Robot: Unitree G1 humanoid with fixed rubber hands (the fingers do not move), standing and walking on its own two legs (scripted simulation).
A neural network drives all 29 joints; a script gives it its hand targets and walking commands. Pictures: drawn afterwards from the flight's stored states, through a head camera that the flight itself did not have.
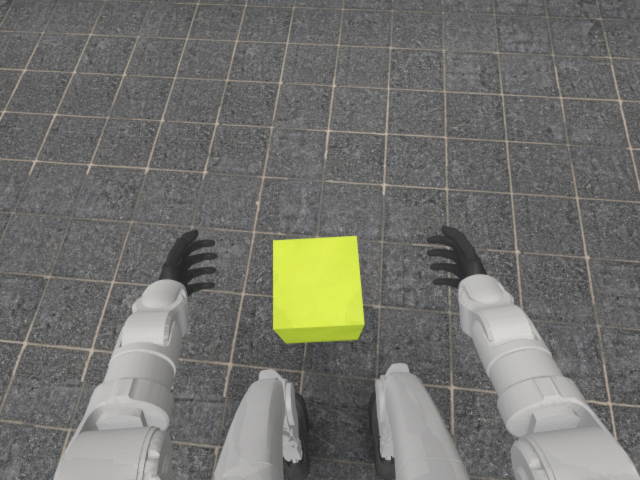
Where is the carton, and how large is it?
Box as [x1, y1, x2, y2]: [273, 236, 364, 343]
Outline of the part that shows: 356,236 273,240 273,329 286,343 357,339 364,324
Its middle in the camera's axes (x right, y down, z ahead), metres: +0.00 +0.13 +0.99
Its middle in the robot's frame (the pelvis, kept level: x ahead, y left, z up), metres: +0.47 +0.04 -0.55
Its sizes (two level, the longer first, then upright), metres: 0.210 0.200 0.250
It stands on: the floor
